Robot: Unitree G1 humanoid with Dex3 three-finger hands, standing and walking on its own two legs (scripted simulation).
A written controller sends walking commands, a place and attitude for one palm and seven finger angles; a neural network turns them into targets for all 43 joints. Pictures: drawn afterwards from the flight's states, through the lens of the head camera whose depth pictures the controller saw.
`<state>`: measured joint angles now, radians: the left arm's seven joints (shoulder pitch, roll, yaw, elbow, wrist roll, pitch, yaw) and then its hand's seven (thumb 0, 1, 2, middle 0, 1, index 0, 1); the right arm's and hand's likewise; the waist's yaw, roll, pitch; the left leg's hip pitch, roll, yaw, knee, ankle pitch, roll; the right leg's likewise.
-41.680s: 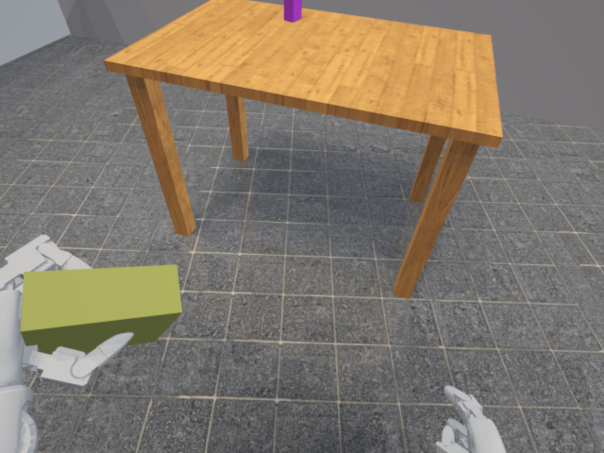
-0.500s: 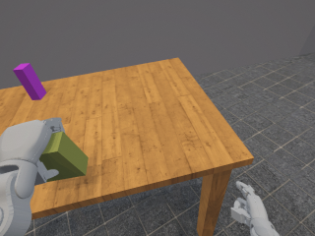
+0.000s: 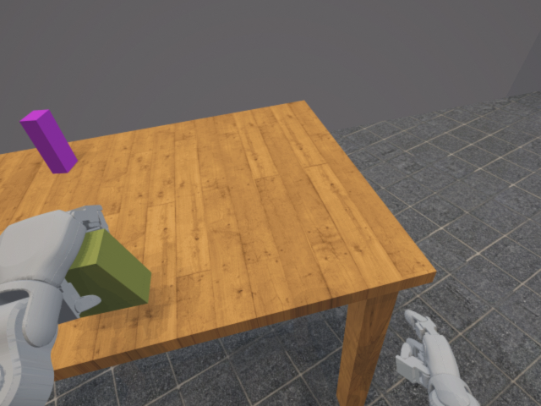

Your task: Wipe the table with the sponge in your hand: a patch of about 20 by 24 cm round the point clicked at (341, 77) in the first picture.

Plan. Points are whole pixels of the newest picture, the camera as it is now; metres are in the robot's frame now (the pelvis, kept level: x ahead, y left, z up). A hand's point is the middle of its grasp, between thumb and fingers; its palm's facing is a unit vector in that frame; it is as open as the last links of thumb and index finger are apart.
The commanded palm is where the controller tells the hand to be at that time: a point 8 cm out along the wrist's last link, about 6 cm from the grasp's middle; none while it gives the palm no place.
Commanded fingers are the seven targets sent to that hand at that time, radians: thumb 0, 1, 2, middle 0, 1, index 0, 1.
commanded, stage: step back with the hand held close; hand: left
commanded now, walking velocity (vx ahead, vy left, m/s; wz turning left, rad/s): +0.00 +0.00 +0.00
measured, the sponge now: (89, 285) +0.20 +0.29 +0.13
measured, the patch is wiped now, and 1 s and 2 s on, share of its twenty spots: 1.00 1.00 1.00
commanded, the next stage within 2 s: stop stepping back and stand still in 1.54 s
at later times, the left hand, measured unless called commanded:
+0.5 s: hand (91, 223) +0.22 +0.26 +0.23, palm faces +0.43 -0.79 -0.44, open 9.0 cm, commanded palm +0.16 +0.29 +0.23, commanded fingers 0.00 0.10 1.30 -1.20 -1.60 -1.20 -1.60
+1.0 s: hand (48, 260) +0.17 +0.27 +0.22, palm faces +0.53 -0.77 -0.34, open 9.0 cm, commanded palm +0.11 +0.29 +0.23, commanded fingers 0.00 0.10 1.30 -1.20 -1.60 -1.20 -1.60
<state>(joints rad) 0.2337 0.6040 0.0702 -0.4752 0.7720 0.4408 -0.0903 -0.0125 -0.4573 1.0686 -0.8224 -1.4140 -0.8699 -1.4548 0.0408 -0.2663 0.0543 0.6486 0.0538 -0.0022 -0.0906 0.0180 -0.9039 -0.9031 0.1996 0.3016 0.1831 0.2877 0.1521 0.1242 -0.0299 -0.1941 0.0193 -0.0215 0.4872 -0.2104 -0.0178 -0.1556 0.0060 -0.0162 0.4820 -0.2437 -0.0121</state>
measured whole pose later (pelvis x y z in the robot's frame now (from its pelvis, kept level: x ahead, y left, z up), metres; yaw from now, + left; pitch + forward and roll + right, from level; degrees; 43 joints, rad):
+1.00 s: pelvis -0.05 +0.01 -0.02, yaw +0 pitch +2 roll -2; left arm 0.31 0.43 0.48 -0.60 -0.05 -0.15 0.16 -0.02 -0.46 1.07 -0.83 -1.41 -0.87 -1.46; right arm 0.20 -0.18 0.03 0.55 0.01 -0.11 -0.06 0.02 -0.90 -0.90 0.20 0.30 0.20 0.30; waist 0.03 -0.01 -0.03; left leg -0.49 0.01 -0.03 0.66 -0.20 0.00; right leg -0.44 0.03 0.01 0.80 -0.44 0.02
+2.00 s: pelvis -0.33 -0.09 -0.02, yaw +2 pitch +1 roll +3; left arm 0.43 0.45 0.42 -0.64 -0.07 -0.11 0.13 -0.02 -0.46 1.07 -0.83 -1.41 -0.87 -1.46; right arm 0.25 -0.26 -0.01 0.60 0.02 -0.09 -0.07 0.02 -0.91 -0.90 0.20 0.30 0.20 0.30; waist -0.02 -0.07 -0.07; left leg -0.16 0.00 0.07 0.56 -0.43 0.01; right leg -0.62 0.00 -0.06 0.83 -0.33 -0.01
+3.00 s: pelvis -0.36 -0.15 +0.00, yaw +2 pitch -1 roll -1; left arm 0.34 0.42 0.44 -0.54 -0.07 -0.15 0.17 -0.02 -0.46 1.07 -0.83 -1.42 -0.87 -1.46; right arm 0.18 -0.23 0.00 0.63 0.03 -0.07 -0.06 0.02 -0.90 -0.90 0.20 0.30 0.20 0.30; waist 0.01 0.05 0.00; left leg -0.27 0.06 -0.01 0.55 -0.26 -0.04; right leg -0.24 0.03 -0.06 0.51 -0.26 -0.04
